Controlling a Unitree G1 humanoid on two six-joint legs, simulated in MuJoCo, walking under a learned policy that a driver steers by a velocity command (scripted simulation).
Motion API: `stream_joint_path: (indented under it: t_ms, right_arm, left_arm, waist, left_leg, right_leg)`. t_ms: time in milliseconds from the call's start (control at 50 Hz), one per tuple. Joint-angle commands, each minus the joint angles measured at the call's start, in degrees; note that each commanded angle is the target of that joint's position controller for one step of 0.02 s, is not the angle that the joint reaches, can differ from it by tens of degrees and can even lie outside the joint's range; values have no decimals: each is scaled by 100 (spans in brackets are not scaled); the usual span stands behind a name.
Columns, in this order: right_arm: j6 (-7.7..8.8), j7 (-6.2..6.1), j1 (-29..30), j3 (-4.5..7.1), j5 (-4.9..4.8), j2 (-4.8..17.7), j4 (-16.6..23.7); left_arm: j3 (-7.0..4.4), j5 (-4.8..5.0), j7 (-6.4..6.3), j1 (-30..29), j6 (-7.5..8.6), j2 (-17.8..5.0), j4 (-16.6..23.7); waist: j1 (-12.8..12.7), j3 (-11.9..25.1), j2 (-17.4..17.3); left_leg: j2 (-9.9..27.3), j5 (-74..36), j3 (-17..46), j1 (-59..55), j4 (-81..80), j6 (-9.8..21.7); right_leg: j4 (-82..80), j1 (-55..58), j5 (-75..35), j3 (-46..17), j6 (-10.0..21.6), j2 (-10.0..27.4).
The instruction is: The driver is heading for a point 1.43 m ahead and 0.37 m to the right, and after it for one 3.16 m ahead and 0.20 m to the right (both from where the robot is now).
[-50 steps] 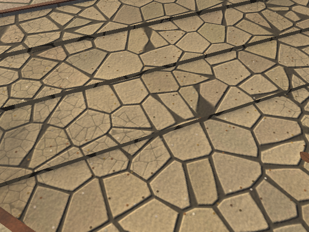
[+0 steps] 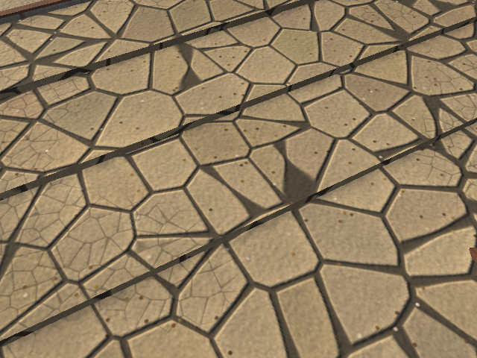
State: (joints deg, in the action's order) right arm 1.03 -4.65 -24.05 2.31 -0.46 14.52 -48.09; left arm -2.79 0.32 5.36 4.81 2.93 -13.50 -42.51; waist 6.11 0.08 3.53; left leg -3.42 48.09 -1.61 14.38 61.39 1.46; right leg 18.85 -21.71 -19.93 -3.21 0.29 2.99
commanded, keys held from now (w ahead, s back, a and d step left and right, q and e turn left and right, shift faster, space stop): no key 0.02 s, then w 0.72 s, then w+e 0.26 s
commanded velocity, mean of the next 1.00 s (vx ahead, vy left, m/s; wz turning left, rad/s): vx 0.38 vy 0.00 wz -0.06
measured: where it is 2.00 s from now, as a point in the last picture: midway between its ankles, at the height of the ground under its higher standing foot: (222, 293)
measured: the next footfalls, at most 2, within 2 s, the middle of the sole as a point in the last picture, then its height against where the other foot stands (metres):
left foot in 0.50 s outside the picture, level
right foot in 1.06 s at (240, 317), level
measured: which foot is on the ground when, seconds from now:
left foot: down 0.00-0.00, up 0.02-0.48, down 0.50-1.00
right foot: down 0.00-0.50, up 0.52-1.00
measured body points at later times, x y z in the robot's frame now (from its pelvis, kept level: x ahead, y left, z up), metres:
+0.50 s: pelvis +0.16 +0.05 -0.05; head +0.15 +0.07 +0.40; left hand +0.15 +0.32 -0.20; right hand +0.33 -0.20 -0.13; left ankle +0.22 +0.16 -0.78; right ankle +0.08 -0.12 -0.78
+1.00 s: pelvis +0.40 +0.07 -0.05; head +0.43 +0.08 +0.40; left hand +0.66 +0.26 -0.15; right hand +0.30 -0.17 -0.18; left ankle +0.22 +0.16 -0.78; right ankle +0.57 -0.06 -0.75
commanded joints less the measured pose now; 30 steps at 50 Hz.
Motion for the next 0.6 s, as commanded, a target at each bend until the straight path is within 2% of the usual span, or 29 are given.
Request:
stream_joint_path:
  t_ms: [20,40,60,80,100,120,140,160,180,200,220,240,260,280,300,320,340,360,400,440,460,480,500,520,540,560,580,600]
  right_arm:
    - [120,261,-1204,-43,3,-28,-217]
    - [183,327,-1461,-106,-227,229,-196]
    - [225,352,-1124,-22,-253,510,-40]
    - [169,285,-533,-5,-192,466,97]
    - [97,157,-104,-53,-296,350,449]
    - [-25,13,486,-16,-274,480,573]
    - [-92,-57,826,6,-164,561,693]
    - [-114,-79,730,8,-101,441,646]
    - [-80,-77,707,-6,6,274,629]
    - [24,-30,783,3,17,147,668]
    - [113,28,630,96,-21,332,575]
    - [183,78,680,101,31,241,579]
    - [224,129,636,100,91,164,514]
    - [222,160,655,88,116,98,497]
    - [222,196,998,29,97,-42,557]
    - [222,238,1352,-7,40,-142,634]
    - [216,281,1532,-20,-31,-176,679]
    - [207,320,1564,1,-87,-101,703]
    - [216,376,1721,73,-121,137,753]
    - [257,408,1662,162,-111,295,749]
    - [291,415,1438,222,-122,356,670]
    - [309,402,860,278,-144,388,467]
    - [351,367,47,395,-157,633,250]
    - [322,359,-572,561,-69,1378,163]
    - [385,475,-1093,535,6,1287,28]
    - [463,538,-704,429,43,1000,67]
    - [496,564,-166,364,46,797,184]
    - [498,568,287,300,49,609,277]
  left_arm:
    - [-321,-129,-147,2501,87,-1017,-733]
    - [-235,-52,-168,2562,5,-791,-827]
    - [-218,94,-222,2262,-120,-739,-817]
    - [-160,127,-303,2013,-213,-631,-789]
    - [-263,165,-424,1782,-269,-1136,-937]
    - [-258,114,-517,1576,-282,-1115,-877]
    - [-178,33,-549,1240,-218,-933,-802]
    - [-123,-15,-527,920,-122,-825,-723]
    - [-121,-1,-506,890,-61,-789,-765]
    - [-74,7,-540,1084,0,-569,-920]
    - [-32,-38,-547,1070,70,-481,-932]
    - [-29,-81,-617,1144,88,-480,-972]
    - [-37,-135,-658,1369,124,-492,-1025]
    - [-54,-127,-714,1398,96,-556,-1021]
    - [-84,-76,-738,1383,72,-628,-965]
    - [-116,-36,-751,1479,74,-740,-943]
    - [-164,10,-753,1565,70,-909,-960]
    - [-209,59,-741,1582,68,-1032,-950]
    - [-250,139,-697,1610,50,-1057,-924]
    - [-268,121,-657,1708,-4,-1001,-953]
    - [-260,94,-656,1720,-33,-942,-945]
    - [-211,63,-652,1743,-67,-757,-941]
    - [-86,-30,-621,1774,-63,-359,-911]
    - [40,-147,-593,1968,76,135,-662]
    - [-83,-11,-614,1654,227,-300,-539]
    - [-187,121,-630,1231,278,-659,-442]
    - [-190,95,-660,976,268,-659,-395]
    - [-205,11,-684,966,227,-632,-447]
  waist:
    - [-876,1541,1134]
    - [-949,2535,773]
    - [-934,2438,482]
    - [-898,1922,27]
    - [-712,1496,218]
    - [-775,887,-62]
    - [-708,346,-153]
    - [-504,4,-82]
    - [-447,-274,246]
    - [-452,-419,425]
    - [-323,-450,351]
    - [-322,-473,403]
    - [-395,-261,305]
    - [-381,-233,137]
    - [-547,-188,238]
    - [-703,-158,302]
    - [-754,-113,358]
    - [-759,-144,460]
    - [-837,-302,383]
    - [-807,-334,308]
    - [-692,-300,215]
    - [-462,-157,121]
    - [-145,259,-437]
    - [-203,678,-2310]
    - [45,876,-2148]
    - [-77,220,-1484]
    - [-234,-74,-1230]
    - [-416,-173,-1062]
  left_leg:
    - [-149,817,544,3059,3566,-155]
    - [164,1030,1136,3596,4861,-410]
    - [408,560,1085,3950,4949,-490]
    - [601,132,715,4165,4917,-569]
    - [690,-700,302,4525,4993,-630]
    - [783,-966,204,4473,4939,-613]
    - [841,-1292,380,4293,4856,-420]
    - [904,-1652,438,4007,4225,-272]
    - [893,-1866,391,4015,3918,-202]
    - [982,-2466,589,4309,3791,-164]
    - [1063,-3386,622,4235,2916,-161]
    - [1104,-3946,610,4126,2199,-297]
    - [1142,-4350,598,3938,1877,-374]
    - [1154,-4877,493,3414,695,-428]
    - [1019,-5010,266,2724,-394,-452]
    - [890,-5031,156,2097,-1003,-504]
    - [797,-4907,120,1729,-1349,-544]
    - [754,-4800,143,1562,-1678,-541]
    - [707,-4504,155,1512,-2299,-433]
    - [671,-3933,137,1195,-2751,-260]
    - [646,-3555,117,860,-2902,-169]
    - [566,-3263,4,203,-3049,-84]
    - [1013,-3060,637,-991,-3188,125]
    - [2384,-2736,3025,-2436,-3764,823]
    - [2740,-1388,4816,-2508,-4773,1361]
    - [2638,-1195,4295,-2086,-4775,1200]
    - [2341,-1639,3459,-1521,-4755,1006]
    - [2023,-2192,2827,-1060,-4831,862]
  right_leg:
    - [1668,4929,-5513,-620,989,1392]
    - [2203,5445,-4862,-1404,1594,1951]
    - [1819,4912,-2870,-1581,1807,1965]
    - [1283,4067,-754,-1624,1781,1789]
    - [326,3269,2381,-2637,2145,2237]
    - [-391,2239,4349,-3051,2088,2249]
    - [-704,1337,5398,-3015,1871,2111]
    - [-881,634,5933,-2646,1618,1749]
    - [-991,297,5921,-2346,1477,1504]
    - [-907,328,5649,-2135,1339,1364]
    - [-919,259,5349,-1696,1241,1073]
    - [-857,188,4771,-1357,1255,915]
    - [-802,273,4265,-1255,1325,941]
    - [-785,71,3989,-784,1246,737]
    - [-870,-160,3653,-469,1155,619]
    - [-997,-367,3537,-404,1138,665]
    - [-1086,-312,3671,-460,1133,792]
    - [-1127,-165,3899,-540,1113,901]
    - [-1028,318,4294,-773,1032,1131]
    - [-727,644,4554,-919,876,1239]
    - [-456,631,4669,-911,783,1170]
    - [77,457,4753,-765,669,969]
    - [1652,-216,4374,-285,436,554]
    - [4106,-2114,4869,539,31,-227]
    - [5153,-3003,5188,-164,17,-471]
    - [5479,-3484,4653,-363,166,-144]
    - [5293,-3405,3956,-275,247,114]
    - [4945,-3088,3422,-242,237,288]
